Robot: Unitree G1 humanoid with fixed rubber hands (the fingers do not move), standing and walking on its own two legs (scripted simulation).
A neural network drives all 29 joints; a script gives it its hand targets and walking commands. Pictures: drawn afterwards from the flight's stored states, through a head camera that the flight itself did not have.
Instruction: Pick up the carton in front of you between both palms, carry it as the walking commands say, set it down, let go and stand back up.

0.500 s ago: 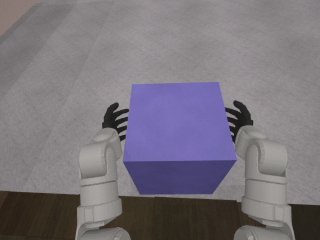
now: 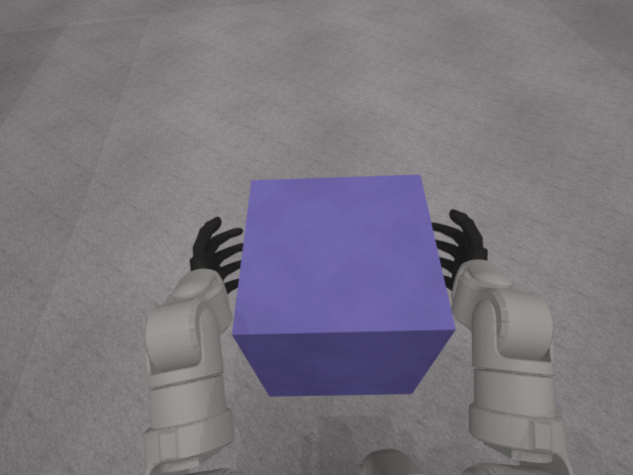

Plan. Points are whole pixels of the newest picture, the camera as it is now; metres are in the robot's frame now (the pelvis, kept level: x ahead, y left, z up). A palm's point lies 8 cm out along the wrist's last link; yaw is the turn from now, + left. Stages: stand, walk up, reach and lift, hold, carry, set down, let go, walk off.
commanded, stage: carry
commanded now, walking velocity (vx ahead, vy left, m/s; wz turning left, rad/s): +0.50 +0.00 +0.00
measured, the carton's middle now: (338, 295) +0.34 -0.04 +0.01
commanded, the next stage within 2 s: none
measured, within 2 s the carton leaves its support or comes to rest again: neither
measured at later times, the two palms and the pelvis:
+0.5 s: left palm (210, 116) +0.65 +0.12 +0.10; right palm (387, 92) +0.68 -0.18 +0.09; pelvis +0.31 -0.05 -0.04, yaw +0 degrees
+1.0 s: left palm (237, 55) +0.96 +0.09 +0.04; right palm (369, 42) +0.95 -0.21 +0.05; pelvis +0.64 -0.05 -0.04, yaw -1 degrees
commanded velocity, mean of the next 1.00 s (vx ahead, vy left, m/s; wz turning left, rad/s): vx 0.50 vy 0.00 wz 0.00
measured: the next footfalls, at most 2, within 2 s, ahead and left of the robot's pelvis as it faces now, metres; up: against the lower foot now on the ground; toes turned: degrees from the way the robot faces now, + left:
right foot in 0.20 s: +0.25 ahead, -0.12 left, -0.05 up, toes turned -2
left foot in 0.60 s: +0.55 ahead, +0.04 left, -0.05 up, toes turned +4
